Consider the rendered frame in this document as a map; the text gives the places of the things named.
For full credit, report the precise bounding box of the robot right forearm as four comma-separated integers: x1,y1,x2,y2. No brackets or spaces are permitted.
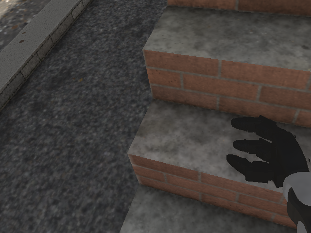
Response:
282,172,311,233

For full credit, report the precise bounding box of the robot right hand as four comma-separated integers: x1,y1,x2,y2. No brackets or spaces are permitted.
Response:
226,115,310,188

